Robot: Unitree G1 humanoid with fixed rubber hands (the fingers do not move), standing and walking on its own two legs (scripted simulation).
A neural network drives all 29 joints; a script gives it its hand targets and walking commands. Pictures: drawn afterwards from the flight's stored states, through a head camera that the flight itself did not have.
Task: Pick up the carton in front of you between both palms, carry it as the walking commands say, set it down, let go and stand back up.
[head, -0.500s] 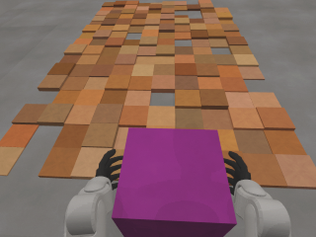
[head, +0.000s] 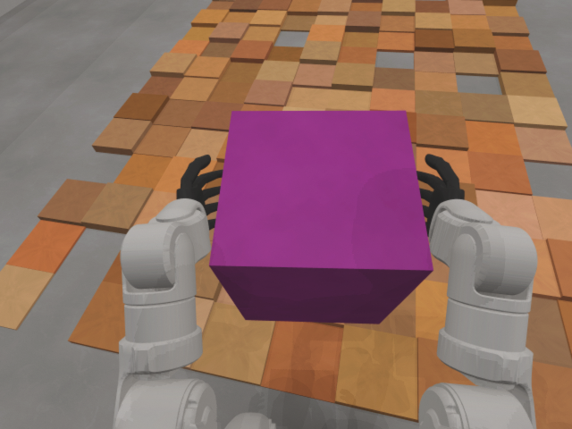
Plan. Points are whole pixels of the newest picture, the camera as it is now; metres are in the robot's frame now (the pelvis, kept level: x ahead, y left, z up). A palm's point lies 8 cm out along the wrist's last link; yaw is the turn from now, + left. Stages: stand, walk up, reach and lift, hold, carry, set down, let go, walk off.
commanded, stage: carry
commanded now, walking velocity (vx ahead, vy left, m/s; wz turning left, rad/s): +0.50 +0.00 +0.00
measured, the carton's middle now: (314, 230) +0.38 +0.01 +0.07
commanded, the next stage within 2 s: none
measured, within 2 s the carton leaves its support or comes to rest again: neither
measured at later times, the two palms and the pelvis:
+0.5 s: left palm (250, 65) +0.73 +0.14 +0.12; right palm (414, 72) +0.69 -0.16 +0.12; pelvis +0.35 +0.04 +0.01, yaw -3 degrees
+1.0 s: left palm out of the picture +0.98 +0.17 +0.17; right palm out of the picture +1.00 -0.12 +0.17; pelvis +0.68 +0.00 +0.05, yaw +1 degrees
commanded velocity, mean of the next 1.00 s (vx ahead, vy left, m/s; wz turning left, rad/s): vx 0.50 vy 0.00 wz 0.00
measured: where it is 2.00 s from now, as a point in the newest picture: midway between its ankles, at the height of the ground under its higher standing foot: (322, 166)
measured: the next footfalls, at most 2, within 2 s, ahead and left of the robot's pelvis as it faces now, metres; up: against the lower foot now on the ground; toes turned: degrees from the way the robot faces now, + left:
left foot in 0.32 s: +0.43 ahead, +0.08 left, +0.01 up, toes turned +3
right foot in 0.76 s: +0.71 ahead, -0.09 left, +0.04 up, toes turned -6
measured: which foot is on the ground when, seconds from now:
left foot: up 0.00-0.30, down 0.32-0.76, up 0.78-1.00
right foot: down 0.00-0.32, up 0.34-0.74, down 0.76-1.00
